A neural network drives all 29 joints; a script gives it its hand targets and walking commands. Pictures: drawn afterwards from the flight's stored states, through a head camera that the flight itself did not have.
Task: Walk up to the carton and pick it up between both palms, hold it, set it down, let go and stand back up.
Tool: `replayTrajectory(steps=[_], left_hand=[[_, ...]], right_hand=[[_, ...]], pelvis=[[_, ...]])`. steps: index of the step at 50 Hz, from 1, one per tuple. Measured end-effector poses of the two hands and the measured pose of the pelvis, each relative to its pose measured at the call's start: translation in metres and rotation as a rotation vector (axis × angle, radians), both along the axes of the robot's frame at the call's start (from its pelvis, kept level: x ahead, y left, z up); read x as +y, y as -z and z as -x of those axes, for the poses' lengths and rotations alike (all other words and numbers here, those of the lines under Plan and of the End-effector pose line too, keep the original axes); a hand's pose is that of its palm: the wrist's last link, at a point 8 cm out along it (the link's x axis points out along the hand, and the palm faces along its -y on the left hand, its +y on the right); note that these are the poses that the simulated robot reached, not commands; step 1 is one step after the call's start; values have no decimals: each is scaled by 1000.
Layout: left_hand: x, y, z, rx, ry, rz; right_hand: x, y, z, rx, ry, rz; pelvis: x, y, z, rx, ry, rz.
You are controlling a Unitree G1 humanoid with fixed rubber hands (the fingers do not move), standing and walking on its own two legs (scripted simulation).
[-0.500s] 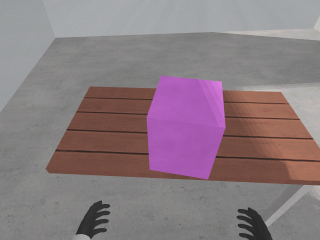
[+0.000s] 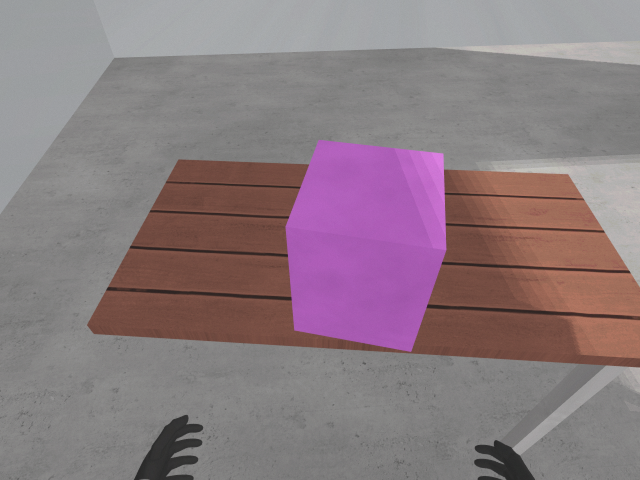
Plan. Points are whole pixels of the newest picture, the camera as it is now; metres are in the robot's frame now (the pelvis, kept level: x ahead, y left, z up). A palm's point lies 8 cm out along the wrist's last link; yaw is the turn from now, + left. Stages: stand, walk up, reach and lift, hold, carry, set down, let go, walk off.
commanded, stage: let go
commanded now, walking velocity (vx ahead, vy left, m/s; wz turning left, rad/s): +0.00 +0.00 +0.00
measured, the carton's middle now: (365, 246) +0.49 -0.03 +0.00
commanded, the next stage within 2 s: stand in 0.26 s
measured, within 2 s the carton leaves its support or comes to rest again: neither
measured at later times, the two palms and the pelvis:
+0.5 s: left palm out of the picture +0.13 +0.26 -0.10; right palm out of the picture +0.08 -0.27 -0.13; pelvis +0.01 +0.01 -0.02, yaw -7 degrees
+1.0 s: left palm out of the picture +0.14 +0.22 -0.11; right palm out of the picture -0.02 -0.23 -0.14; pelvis +0.00 +0.01 -0.01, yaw -14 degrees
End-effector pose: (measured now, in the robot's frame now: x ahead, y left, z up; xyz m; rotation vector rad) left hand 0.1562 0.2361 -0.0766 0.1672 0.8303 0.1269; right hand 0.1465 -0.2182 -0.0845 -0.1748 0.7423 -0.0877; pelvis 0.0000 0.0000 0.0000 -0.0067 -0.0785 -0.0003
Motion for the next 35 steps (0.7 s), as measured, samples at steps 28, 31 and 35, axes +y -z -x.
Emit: replayTrajectory(steps=[28, 31, 35], left_hand=[[22, 29, 24, 136, 147, -125], [19, 33, 19, 127, 158, -104], [10, 40, 7, 123, 203, -64]], right_hand=[[-55, 49, 100, 357, 256, 59], [-49, 47, 123, 413, 285, 61], [-35, 38, 146, 415, 326, 62]], pelvis=[[15, 19, -6, 104, 125, -6], [19, 19, -5, 112, 159, -10], [23, 16, -5, 117, 182, -15]])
